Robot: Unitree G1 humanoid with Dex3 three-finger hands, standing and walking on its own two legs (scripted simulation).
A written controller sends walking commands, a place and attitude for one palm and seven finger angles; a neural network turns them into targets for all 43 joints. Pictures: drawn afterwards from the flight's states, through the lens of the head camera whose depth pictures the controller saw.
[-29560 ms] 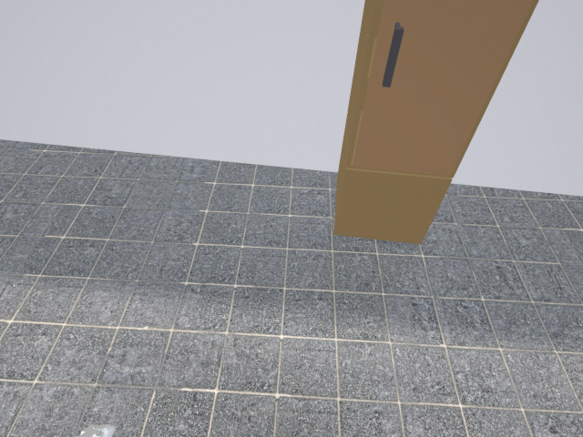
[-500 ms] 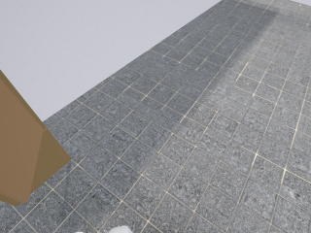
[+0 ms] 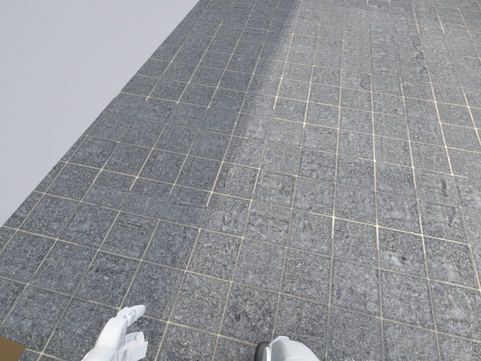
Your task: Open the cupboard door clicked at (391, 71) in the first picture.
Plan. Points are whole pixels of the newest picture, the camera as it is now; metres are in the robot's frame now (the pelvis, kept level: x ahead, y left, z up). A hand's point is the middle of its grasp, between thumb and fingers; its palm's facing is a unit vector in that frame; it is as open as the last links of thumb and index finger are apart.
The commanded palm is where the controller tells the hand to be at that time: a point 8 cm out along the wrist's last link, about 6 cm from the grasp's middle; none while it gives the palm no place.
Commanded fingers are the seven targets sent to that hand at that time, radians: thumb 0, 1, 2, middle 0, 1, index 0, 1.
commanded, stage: walk to a spot facing it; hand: left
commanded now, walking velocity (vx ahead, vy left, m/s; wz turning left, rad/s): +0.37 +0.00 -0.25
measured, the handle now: out of the picture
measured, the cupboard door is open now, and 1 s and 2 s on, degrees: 50 50 50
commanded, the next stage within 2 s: turn to face it in 1.00 s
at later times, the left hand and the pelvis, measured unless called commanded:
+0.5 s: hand (162, 340) +0.18 +0.15 -0.15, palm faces +0.00 -0.98 -0.17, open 7.3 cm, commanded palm none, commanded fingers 0.00 0.90 0.90 -0.20 -0.30 -0.20 -0.30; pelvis +0.24 -0.02 +0.02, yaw -7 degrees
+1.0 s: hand (205, 149) +0.63 +0.09 -0.14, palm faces -0.22 -0.93 -0.28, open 7.3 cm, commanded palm none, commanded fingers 0.00 0.90 0.90 -0.20 -0.30 -0.20 -0.30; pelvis +0.47 -0.09 +0.01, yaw -12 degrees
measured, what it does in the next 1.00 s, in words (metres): walks ahead: left foot, then right foot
